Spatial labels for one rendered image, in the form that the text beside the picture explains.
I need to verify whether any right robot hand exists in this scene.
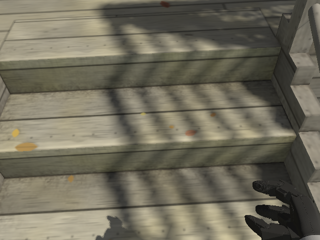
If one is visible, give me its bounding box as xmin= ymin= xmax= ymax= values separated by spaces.
xmin=244 ymin=179 xmax=320 ymax=240

